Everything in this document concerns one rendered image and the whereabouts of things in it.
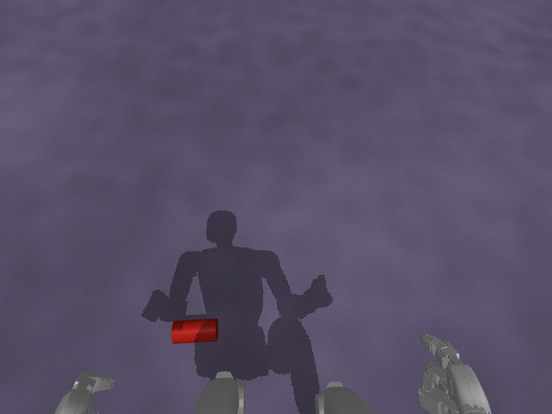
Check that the left robot hand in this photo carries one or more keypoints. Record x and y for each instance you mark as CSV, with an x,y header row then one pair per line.
x,y
79,399

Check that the right robot hand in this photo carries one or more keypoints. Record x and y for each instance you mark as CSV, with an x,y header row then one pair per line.
x,y
460,391

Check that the can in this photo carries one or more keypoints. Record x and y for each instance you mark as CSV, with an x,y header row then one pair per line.
x,y
201,330

